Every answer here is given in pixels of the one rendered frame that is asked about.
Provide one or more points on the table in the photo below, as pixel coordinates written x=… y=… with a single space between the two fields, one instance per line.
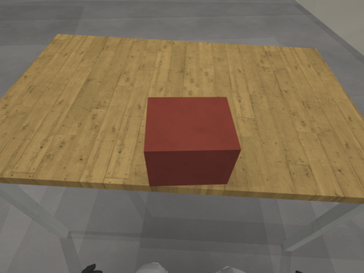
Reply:
x=77 y=118

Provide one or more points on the carton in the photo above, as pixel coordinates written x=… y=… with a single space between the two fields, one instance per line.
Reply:
x=189 y=141

